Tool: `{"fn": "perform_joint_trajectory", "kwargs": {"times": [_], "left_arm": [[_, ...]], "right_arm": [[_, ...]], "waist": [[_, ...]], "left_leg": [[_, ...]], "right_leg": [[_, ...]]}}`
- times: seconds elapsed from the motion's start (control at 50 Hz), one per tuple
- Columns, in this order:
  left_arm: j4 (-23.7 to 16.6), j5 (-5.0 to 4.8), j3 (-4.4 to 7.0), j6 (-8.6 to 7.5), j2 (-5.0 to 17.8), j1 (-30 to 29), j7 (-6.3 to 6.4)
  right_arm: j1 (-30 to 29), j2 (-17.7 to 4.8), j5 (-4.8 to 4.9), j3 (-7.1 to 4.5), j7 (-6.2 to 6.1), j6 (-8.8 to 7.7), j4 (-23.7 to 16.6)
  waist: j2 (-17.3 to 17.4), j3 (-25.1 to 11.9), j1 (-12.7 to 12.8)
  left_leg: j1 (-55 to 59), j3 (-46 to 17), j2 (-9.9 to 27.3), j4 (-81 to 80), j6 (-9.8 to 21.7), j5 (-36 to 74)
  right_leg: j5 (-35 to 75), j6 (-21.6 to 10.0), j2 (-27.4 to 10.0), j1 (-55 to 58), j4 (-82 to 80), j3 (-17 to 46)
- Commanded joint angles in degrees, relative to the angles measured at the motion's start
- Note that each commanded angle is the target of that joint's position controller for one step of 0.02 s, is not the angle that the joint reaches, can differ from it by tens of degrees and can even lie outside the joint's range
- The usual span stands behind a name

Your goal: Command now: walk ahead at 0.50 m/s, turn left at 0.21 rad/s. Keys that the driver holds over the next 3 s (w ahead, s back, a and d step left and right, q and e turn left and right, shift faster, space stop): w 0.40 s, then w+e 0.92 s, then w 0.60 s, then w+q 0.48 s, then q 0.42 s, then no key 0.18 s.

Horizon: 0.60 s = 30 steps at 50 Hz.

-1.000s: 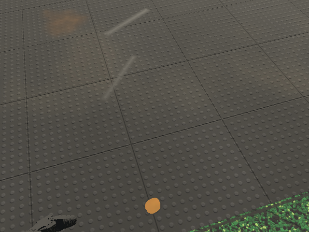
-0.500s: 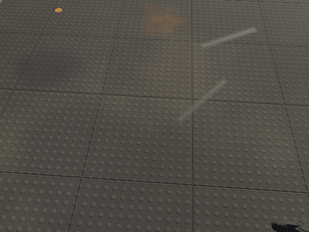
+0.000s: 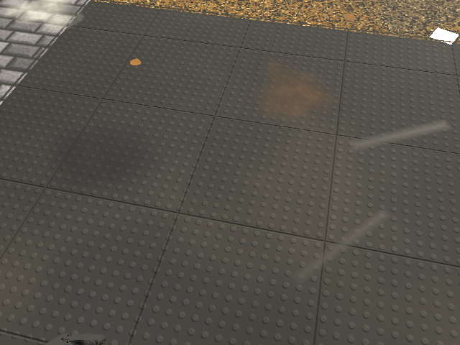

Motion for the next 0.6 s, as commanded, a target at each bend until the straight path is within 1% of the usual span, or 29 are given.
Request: {"fn": "perform_joint_trajectory", "kwargs": {"times": [0.02,0.04,0.06,0.08,0.1,0.12,0.14,0.18,0.24,0.28,0.34,0.38,0.4,0.42,0.44,0.46,0.48,0.5,0.52,0.54,0.56,0.58,0.6], "left_arm": [[0.8,-1.11,2.96,0.35,8.5,15.4,0.14],[0.1,-0.34,2.38,0.77,7.7,12.1,0.28],[0.2,-0.03,1.94,0.99,6.6,10.2,0.32],[0.2,0.40,1.51,0.89,5.7,9.3,0.45],[0.5,0.30,1.36,0.78,5.2,9.2,0.47],[0.9,-0.04,1.36,0.65,5.4,9.7,0.53],[1.4,-0.35,1.53,0.53,6.1,10.3,0.64],[2.3,-0.65,1.98,0.66,7.9,11.4,1.01],[3.5,-1.00,2.12,1.30,8.9,13.1,1.37],[4.6,-1.31,2.08,1.64,9.4,14.8,1.44],[6.3,-1.57,2.05,2.35,9.7,17.9,1.47],[7.1,-1.69,2.20,3.00,10.3,18.7,1.63],[7.4,-1.76,2.37,3.32,10.7,18.6,1.79],[7.6,-1.82,2.49,3.64,11.1,18.5,1.93],[7.6,-1.94,2.58,3.90,11.6,17.5,2.07],[7.4,-1.85,2.27,4.02,11.0,16.8,2.14],[5.7,-0.75,1.11,3.76,8.3,15.7,2.15],[4.5,-0.51,-1.04,2.65,1.2,22.8,1.99],[5.6,-1.97,0.09,1.83,6.3,21.3,1.76],[4.2,-3.16,1.28,1.60,9.7,16.1,1.67],[3.5,-2.88,1.31,1.71,9.2,13.0,1.79],[3.4,-2.15,1.51,2.15,8.5,11.6,1.92],[3.7,-1.94,1.75,3.00,7.7,12.6,2.00]], "right_arm": [[-1.2,-7.9,0.95,-0.98,-0.03,-1.64,-5.3],[-5.0,-7.3,0.08,-0.75,-0.11,-1.68,-6.3],[-6.7,-6.4,-0.76,-0.77,0.05,-1.90,-6.9],[-6.1,-5.6,-0.85,-0.81,0.25,-1.92,-6.8],[-5.1,-4.6,-0.64,-0.68,0.39,-1.81,-6.4],[-4.6,-3.7,-0.56,-0.51,0.44,-1.67,-6.1],[-5.1,-3.1,-0.69,-0.31,0.44,-1.55,-6.3],[-8.7,-2.1,-1.01,0.20,0.38,-1.58,-7.5],[-13.7,-1.0,-0.90,0.76,0.78,-1.99,-8.3],[-17.1,-0.7,-0.61,0.94,1.23,-2.28,-8.9],[-21.7,-0.9,-0.08,0.96,2.06,-2.65,-10.3],[-23.5,-1.4,0.07,0.80,2.69,-2.94,-11.3],[-23.5,-1.9,0.04,0.65,2.94,-3.09,-11.5],[-22.3,-2.7,-0.11,0.33,3.01,-3.27,-11.3],[-18.4,-3.9,-0.34,-0.38,2.87,-3.45,-10.4],[-10.5,-6.3,-0.68,-1.68,2.39,-3.50,-8.1],[0.3,-10.3,-1.63,-2.96,1.64,-3.41,-6.1],[4.2,-15.2,-2.16,-3.91,1.35,-2.86,-5.2],[5.6,-10.0,-1.60,-2.78,1.36,-2.55,-4.9],[1.9,-7.6,-1.27,-1.83,1.20,-2.60,-4.7],[-1.9,-5.9,-1.28,-1.23,1.20,-2.67,-4.7],[-5.0,-4.1,-1.44,-0.70,1.44,-2.90,-4.6],[-7.1,-2.9,-1.77,-0.39,1.61,-3.41,-4.3]], "waist": [[-8.3,-7.0,8.2],[-4.4,-3.4,7.0],[-4.0,-0.6,5.7],[-5.7,-0.4,4.2],[-6.9,-0.8,3.6],[-7.2,-1.1,3.3],[-7.0,-0.8,3.3],[-5.8,0.1,4.0],[-5.5,0.8,5.7],[-5.4,1.6,7.0],[-5.4,2.8,8.5],[-5.7,3.6,8.3],[-6.0,3.5,7.7],[-6.2,2.9,6.6],[-6.3,0.8,3.8],[-5.4,-4.2,-0.3],[-1.5,-12.9,-4.8],[13.8,-21.0,-2.1],[11.6,-22.4,-4.3],[8.0,-12.6,-3.9],[5.1,-7.8,-2.3],[4.2,-4.0,-0.5],[5.1,-2.2,1.4]], "left_leg": [[-35.4,-0.3,3.2,26.1,-0.1,1.9],[-33.9,2.2,5.6,24.3,-0.2,6.1],[-32.7,3.1,7.5,20.5,-0.3,9.1],[-29.5,3.4,9.0,17.8,-0.4,11.3],[-27.6,4.2,9.5,15.9,-0.7,12.1],[-27.1,5.0,9.7,14.2,-1.0,12.4],[-27.4,5.6,9.9,12.0,-1.5,13.1],[-29.2,6.5,10.5,5.6,-2.5,16.9],[-27.7,7.6,10.1,-4.9,-2.9,26.0],[-25.5,8.6,9.0,-10.7,-3.0,30.5],[-24.3,9.4,7.8,-15.4,-2.5,31.9],[-24.6,9.3,7.3,-17.8,-1.3,29.1],[-23.7,9.4,7.0,-18.8,-0.5,27.1],[-20.6,9.6,6.3,-20.1,0.3,25.3],[-14.2,10.7,4.9,-21.9,1.3,24.8],[-2.1,11.2,4.3,-23.1,2.9,26.1],[15.8,2.8,13.0,-20.2,6.3,28.1],[35.5,-21.4,28.0,-23.3,14.5,22.0],[34.0,-29.6,28.6,-28.7,15.5,12.4],[26.5,-20.6,26.4,-30.2,12.7,12.2],[18.7,-13.4,23.8,-31.9,10.9,15.0],[12.0,-8.5,21.5,-34.2,9.9,18.1],[7.2,-4.2,19.8,-36.5,9.1,20.7]], "right_leg": [[-22.0,-12.2,-22.0,37.0,-16.2,37.8],[-15.6,-10.9,-19.6,30.1,-16.7,31.0],[-9.9,-10.9,-17.5,24.9,-18.0,26.6],[-5.3,-10.3,-15.6,21.9,-19.0,23.1],[-2.2,-10.2,-14.3,20.6,-20.0,20.6],[0.8,-10.6,-13.9,20.0,-20.7,18.7],[3.8,-11.2,-14.0,19.5,-21.4,17.1],[8.0,-11.8,-14.3,19.6,-22.8,14.4],[10.5,-10.3,-12.8,19.9,-23.5,9.8],[11.2,-9.5,-12.2,20.1,-23.1,7.5],[11.0,-9.2,-13.7,22.6,-21.9,7.6],[12.7,-8.6,-15.4,25.8,-20.2,8.2],[14.6,-8.2,-16.1,27.3,-19.1,8.4],[18.3,-7.6,-16.3,27.7,-17.0,9.0],[26.0,-6.8,-15.4,27.2,-12.6,8.3],[31.2,-5.4,-12.6,24.2,-3.9,6.4],[20.4,-3.3,-9.5,13.3,11.7,4.4],[-16.5,0.7,-0.2,-9.0,32.7,1.3],[-24.3,0.8,-1.2,-15.4,40.7,8.3],[-19.9,0.6,-3.9,-18.9,42.5,8.0],[-14.9,0.7,-6.4,-17.7,40.6,6.5],[-11.6,1.1,-7.8,-15.8,37.9,6.2],[-9.0,1.3,-9.1,-12.5,35.9,6.7]]}}
Next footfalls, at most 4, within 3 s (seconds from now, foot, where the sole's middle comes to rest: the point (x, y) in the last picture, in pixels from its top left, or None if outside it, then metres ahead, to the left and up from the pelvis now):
0.48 left None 0.41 0.15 -0.76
1.02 right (278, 283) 0.66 -0.14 -0.76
1.50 left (246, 195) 1.00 -0.07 -0.76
2.00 right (341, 167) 1.11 -0.43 -0.76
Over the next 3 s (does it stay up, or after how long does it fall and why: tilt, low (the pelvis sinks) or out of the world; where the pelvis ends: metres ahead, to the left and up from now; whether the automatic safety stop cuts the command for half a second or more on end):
stays up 1.41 -0.40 0.01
